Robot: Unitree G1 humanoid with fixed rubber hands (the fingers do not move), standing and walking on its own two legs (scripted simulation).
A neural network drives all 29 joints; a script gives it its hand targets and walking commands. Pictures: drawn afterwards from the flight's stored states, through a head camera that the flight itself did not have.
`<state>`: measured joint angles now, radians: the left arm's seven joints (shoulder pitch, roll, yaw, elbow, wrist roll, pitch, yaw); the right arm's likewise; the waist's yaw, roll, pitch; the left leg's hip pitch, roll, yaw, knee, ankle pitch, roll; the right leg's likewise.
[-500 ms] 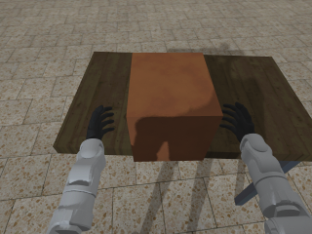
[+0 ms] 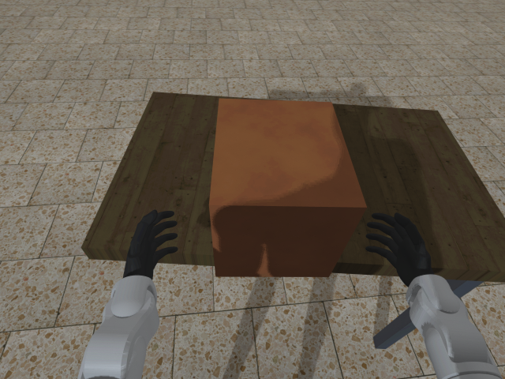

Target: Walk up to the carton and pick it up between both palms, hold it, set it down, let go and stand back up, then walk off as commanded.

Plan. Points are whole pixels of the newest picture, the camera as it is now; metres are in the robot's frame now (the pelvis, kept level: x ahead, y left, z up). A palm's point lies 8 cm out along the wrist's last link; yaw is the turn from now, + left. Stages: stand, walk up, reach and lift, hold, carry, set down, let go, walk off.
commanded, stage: set down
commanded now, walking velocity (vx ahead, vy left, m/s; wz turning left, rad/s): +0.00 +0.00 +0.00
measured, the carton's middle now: (274, 188) +0.43 -0.02 +0.04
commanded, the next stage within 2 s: let go in 1.84 s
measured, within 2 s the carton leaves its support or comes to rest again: neither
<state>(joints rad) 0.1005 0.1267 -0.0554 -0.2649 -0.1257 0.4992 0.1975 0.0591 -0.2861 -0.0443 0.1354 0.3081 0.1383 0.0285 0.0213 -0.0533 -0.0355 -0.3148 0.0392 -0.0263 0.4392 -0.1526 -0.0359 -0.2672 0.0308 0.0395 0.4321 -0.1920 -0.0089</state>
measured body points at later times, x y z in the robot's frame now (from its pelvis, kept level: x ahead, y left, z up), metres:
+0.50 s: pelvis +0.01 +0.00 +0.00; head -0.01 +0.01 +0.45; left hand +0.21 +0.20 +0.02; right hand +0.22 -0.22 +0.03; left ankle +0.05 +0.14 -0.74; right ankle +0.02 -0.12 -0.74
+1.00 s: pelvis +0.03 +0.00 +0.00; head +0.05 +0.01 +0.45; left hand +0.22 +0.20 -0.03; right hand +0.23 -0.23 +0.00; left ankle +0.05 +0.14 -0.74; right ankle +0.02 -0.12 -0.74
